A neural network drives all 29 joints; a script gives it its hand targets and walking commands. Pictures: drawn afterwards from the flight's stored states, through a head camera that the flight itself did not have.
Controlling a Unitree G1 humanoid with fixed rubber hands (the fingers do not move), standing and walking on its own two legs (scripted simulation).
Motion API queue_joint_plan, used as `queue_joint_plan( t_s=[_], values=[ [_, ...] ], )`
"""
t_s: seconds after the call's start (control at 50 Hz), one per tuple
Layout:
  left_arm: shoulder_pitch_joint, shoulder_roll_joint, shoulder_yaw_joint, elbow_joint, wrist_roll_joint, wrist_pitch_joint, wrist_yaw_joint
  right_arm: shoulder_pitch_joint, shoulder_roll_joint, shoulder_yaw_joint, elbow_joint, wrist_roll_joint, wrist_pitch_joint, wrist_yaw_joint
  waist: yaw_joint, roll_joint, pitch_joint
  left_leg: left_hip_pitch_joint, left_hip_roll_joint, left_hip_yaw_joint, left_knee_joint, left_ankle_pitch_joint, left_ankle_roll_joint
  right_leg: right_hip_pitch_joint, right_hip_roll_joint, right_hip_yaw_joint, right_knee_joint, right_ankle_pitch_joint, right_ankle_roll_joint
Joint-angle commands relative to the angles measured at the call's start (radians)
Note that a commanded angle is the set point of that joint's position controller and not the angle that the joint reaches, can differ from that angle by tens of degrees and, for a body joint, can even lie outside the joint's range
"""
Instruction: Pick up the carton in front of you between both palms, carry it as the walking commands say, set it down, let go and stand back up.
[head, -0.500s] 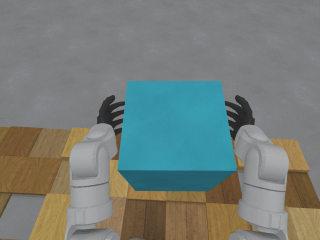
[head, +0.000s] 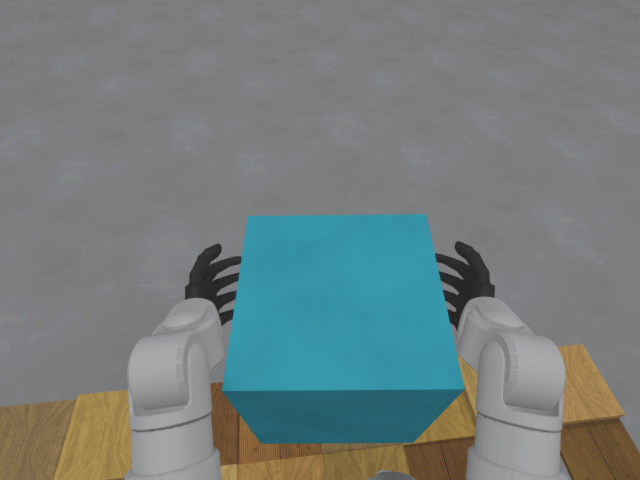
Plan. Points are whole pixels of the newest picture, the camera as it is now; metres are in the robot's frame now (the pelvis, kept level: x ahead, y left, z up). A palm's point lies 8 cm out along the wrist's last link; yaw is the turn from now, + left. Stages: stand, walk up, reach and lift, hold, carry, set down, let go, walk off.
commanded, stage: carry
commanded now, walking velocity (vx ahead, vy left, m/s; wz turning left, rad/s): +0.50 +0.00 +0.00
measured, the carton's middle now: (337, 338) +0.29 -0.01 +0.02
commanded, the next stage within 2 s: none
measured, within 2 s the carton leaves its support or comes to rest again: neither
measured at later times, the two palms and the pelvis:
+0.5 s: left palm (231, 130) +0.61 +0.14 +0.12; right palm (412, 122) +0.64 -0.16 +0.12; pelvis +0.29 -0.03 +0.01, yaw +2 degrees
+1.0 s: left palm (229, 75) +0.92 +0.19 +0.06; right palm (363, 71) +0.91 -0.11 +0.08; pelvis +0.59 +0.05 -0.02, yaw +1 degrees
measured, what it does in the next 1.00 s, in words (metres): walks ahead: right foot, then left foot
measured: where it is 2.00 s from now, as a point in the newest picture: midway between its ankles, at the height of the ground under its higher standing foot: (297, 226)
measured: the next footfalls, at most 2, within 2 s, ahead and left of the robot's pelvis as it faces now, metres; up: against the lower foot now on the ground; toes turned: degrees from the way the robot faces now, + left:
right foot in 0.18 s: +0.30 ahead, -0.12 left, +0.01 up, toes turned -6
left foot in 0.66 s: +0.54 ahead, +0.09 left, -0.02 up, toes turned +6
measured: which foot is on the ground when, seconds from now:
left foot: down 0.00-0.20, up 0.22-0.64, down 0.66-1.00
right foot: up 0.00-0.16, down 0.18-0.66, up 0.68-1.00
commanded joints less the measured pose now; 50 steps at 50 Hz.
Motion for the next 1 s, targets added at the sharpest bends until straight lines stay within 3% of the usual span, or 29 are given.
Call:
queue_joint_plan(
  t_s=[0.0,0.04,0.08,0.1,0.12,0.14,0.16,0.18,0.2,0.22,0.24,0.26,0.3,0.38,0.46,0.52,0.54,0.56,0.6,0.62,0.64,0.66,0.68,0.72,0.78,0.84,0.86,0.9,0.98],
  values=[
    [-0.517,-0.642,-0.609,0.062,-0.141,-0.058,-0.020,-0.534,0.642,0.636,0.052,0.229,-0.041,0.062,0.015,0.154,-0.259,0.270,0.223,-0.187,-0.152,0.262,0.122,-0.072,-0.029,-0.005,-0.218,0.125,0.001],
    [-0.572,-0.595,-0.570,0.120,-0.111,-0.069,-0.002,-0.572,0.602,0.595,0.118,0.203,-0.055,0.047,0.016,0.179,-0.190,0.180,0.168,-0.107,-0.155,0.285,0.094,0.018,0.016,-0.088,-0.346,0.177,0.000],
    [-0.644,-0.612,-0.561,0.151,-0.131,-0.085,0.006,-0.653,0.598,0.571,0.126,0.186,-0.072,0.028,0.026,0.204,-0.198,0.194,0.182,-0.097,-0.079,0.377,0.083,0.078,0.047,-0.123,-0.393,0.186,-0.018],
    [-0.672,-0.603,-0.541,0.171,-0.136,-0.088,0.007,-0.686,0.598,0.555,0.151,0.183,-0.074,0.017,0.048,0.201,-0.224,0.167,0.195,-0.076,-0.014,0.423,0.067,0.167,0.053,-0.132,-0.392,0.194,-0.031],
    [-0.672,-0.605,-0.520,0.196,-0.139,-0.091,0.009,-0.716,0.617,0.559,0.160,0.200,-0.077,0.011,0.106,0.157,-0.267,0.130,0.172,-0.024,0.127,0.516,0.041,0.308,0.076,-0.157,-0.448,0.182,-0.037],
    [-0.690,-0.602,-0.511,0.218,-0.147,-0.092,0.012,-0.702,0.612,0.536,0.188,0.189,-0.076,0.004,0.130,0.089,-0.337,0.074,0.104,0.033,0.356,0.525,0.005,0.495,0.095,-0.152,-0.522,0.137,-0.036],
    [-0.693,-0.592,-0.502,0.238,-0.149,-0.095,0.017,-0.715,0.601,0.510,0.196,0.167,-0.071,-0.004,0.153,-0.131,-0.379,-0.147,0.024,0.013,0.630,0.297,-0.032,0.664,-0.097,0.197,-0.597,0.006,-0.096],
    [-0.734,-0.593,-0.493,0.250,-0.152,-0.102,0.021,-0.740,0.628,0.506,0.217,0.162,-0.072,-0.012,0.115,-0.301,-0.380,-0.405,-0.098,-0.076,0.828,-0.178,-0.051,0.766,-0.288,0.648,-0.751,0.019,-0.182],
    [-0.752,-0.647,-0.504,0.258,-0.168,-0.099,0.020,-0.763,0.633,0.486,0.207,0.163,-0.072,-0.017,0.112,-0.233,-0.395,-0.470,-0.058,-0.200,1.005,-0.192,-0.015,0.754,-0.307,0.695,-0.724,0.081,-0.250],
    [-0.812,-0.674,-0.525,0.219,-0.195,-0.104,0.011,-0.782,0.671,0.483,0.220,0.155,-0.075,-0.017,0.105,-0.159,-0.388,-0.500,-0.011,-0.219,1.050,-0.164,0.002,0.704,-0.286,0.553,-0.672,0.202,-0.254],
    [-0.886,-0.711,-0.547,0.192,-0.238,-0.112,-0.001,-0.819,0.701,0.467,0.233,0.160,-0.079,-0.016,0.104,-0.074,-0.362,-0.505,0.010,-0.228,0.992,-0.102,0.017,0.643,-0.260,0.465,-0.663,0.272,-0.222],
    [-0.924,-0.752,-0.567,0.185,-0.261,-0.118,-0.012,-0.842,0.712,0.470,0.208,0.163,-0.089,-0.013,0.091,-0.017,-0.362,-0.493,0.033,-0.231,0.931,-0.058,0.019,0.598,-0.243,0.411,-0.676,0.220,-0.195],
    [-0.922,-0.764,-0.574,0.206,-0.265,-0.125,-0.025,-0.836,0.729,0.472,0.242,0.144,-0.091,-0.011,0.088,-0.067,-0.379,-0.455,0.046,-0.210,0.826,-0.009,0.004,0.571,-0.225,0.319,-0.691,0.201,-0.172],
    [-0.872,-0.770,-0.588,0.128,-0.283,-0.122,-0.039,-0.779,0.751,0.512,0.182,0.145,-0.093,-0.005,0.101,-0.105,-0.370,-0.496,0.052,-0.174,0.580,0.038,-0.014,0.621,-0.232,0.239,-0.709,0.321,-0.203],
    [-0.801,-0.716,-0.593,0.170,-0.235,-0.102,-0.030,-0.692,0.695,0.505,0.214,0.127,-0.080,-0.001,0.121,-0.057,-0.328,-0.451,0.022,-0.139,0.348,0.215,-0.023,0.668,-0.177,0.126,-0.648,0.485,-0.163],
    [-0.789,-0.715,-0.584,0.192,-0.212,-0.100,-0.025,-0.718,0.696,0.512,0.205,0.134,-0.072,0.012,0.132,-0.115,-0.282,-0.357,-0.007,-0.090,0.161,0.284,-0.021,0.646,-0.132,0.061,-0.621,0.470,-0.134],
    [-0.771,-0.725,-0.568,0.208,-0.212,-0.095,-0.024,-0.723,0.677,0.509,0.184,0.144,-0.071,0.016,0.143,-0.098,-0.258,-0.321,-0.027,-0.063,0.127,0.313,-0.018,0.613,-0.137,0.060,-0.602,0.477,-0.127],
    [-0.770,-0.719,-0.577,0.215,-0.204,-0.097,-0.023,-0.750,0.684,0.511,0.176,0.152,-0.072,0.018,0.123,-0.138,-0.264,-0.250,-0.012,-0.082,0.101,0.349,-0.007,0.588,-0.152,0.057,-0.564,0.483,-0.114],
    [-0.777,-0.720,-0.583,0.201,-0.197,-0.095,-0.018,-0.679,0.668,0.481,0.231,0.135,-0.069,0.017,0.026,-0.015,-0.364,0.097,-0.051,-0.016,0.039,0.303,0.010,0.467,-0.082,-0.043,-0.258,0.519,-0.047],
    [-0.771,-0.706,-0.566,0.237,-0.180,-0.090,-0.012,-0.686,0.647,0.465,0.238,0.124,-0.071,0.014,-0.011,0.103,-0.404,0.290,0.069,-0.150,0.088,0.302,0.031,0.272,-0.056,-0.051,-0.053,0.289,-0.019],
    [-0.740,-0.713,-0.562,0.252,-0.171,-0.087,-0.009,-0.671,0.630,0.452,0.271,0.115,-0.073,0.008,0.035,0.290,-0.416,0.427,0.281,-0.522,0.099,0.425,0.106,0.014,0.067,-0.036,0.106,-0.153,0.010],
    [-0.753,-0.719,-0.558,0.271,-0.187,-0.085,-0.010,-0.665,0.627,0.434,0.259,0.103,-0.074,0.003,0.009,0.313,-0.434,0.488,0.359,-0.724,0.032,0.302,0.166,-0.126,0.089,0.027,0.229,-0.234,0.015],
    [-0.757,-0.736,-0.548,0.258,-0.190,-0.090,-0.005,-0.677,0.668,0.473,0.264,0.134,-0.078,0.008,-0.004,0.285,-0.436,0.513,0.355,-0.745,0.003,0.259,0.217,-0.217,0.065,0.051,0.286,-0.188,-0.005],
    [-0.803,-0.807,-0.549,0.263,-0.177,-0.109,-0.005,-0.738,0.762,0.510,0.242,0.174,-0.100,0.032,0.001,0.121,-0.373,0.396,0.278,-0.589,0.004,0.452,0.171,-0.209,0.022,0.059,0.226,-0.103,0.004],
    [-0.801,-0.848,-0.571,0.222,-0.159,-0.158,-0.011,-0.811,0.856,0.575,0.196,0.235,-0.143,0.067,0.023,0.132,-0.390,0.325,0.249,-0.437,-0.037,0.484,0.119,-0.124,-0.018,0.056,0.109,0.016,0.013],
    [-0.753,-0.847,-0.603,0.223,-0.156,-0.191,-0.005,-0.785,0.820,0.597,0.151,0.242,-0.181,0.070,0.017,0.125,-0.383,0.384,0.222,-0.351,-0.025,0.608,0.140,-0.170,0.002,0.018,-0.011,0.066,0.022],
    [-0.754,-0.837,-0.612,0.200,-0.160,-0.199,-0.008,-0.759,0.797,0.587,0.144,0.230,-0.186,0.067,0.014,0.147,-0.391,0.421,0.210,-0.327,-0.005,0.647,0.141,-0.188,-0.004,0.024,-0.003,0.104,0.022],
    [-0.706,-0.787,-0.608,0.194,-0.146,-0.204,-0.003,-0.718,0.773,0.599,0.152,0.236,-0.192,0.061,-0.006,0.117,-0.382,0.464,0.196,-0.322,0.006,0.686,0.142,-0.250,-0.003,0.025,-0.062,0.179,0.011],
    [-0.680,-0.699,-0.595,0.144,-0.145,-0.187,0.010,-0.649,0.696,0.578,0.135,0.222,-0.176,0.043,-0.029,0.110,-0.266,0.446,0.119,-0.236,0.002,0.832,0.111,-0.183,0.051,-0.065,-0.353,0.354,0.001]
  ],
)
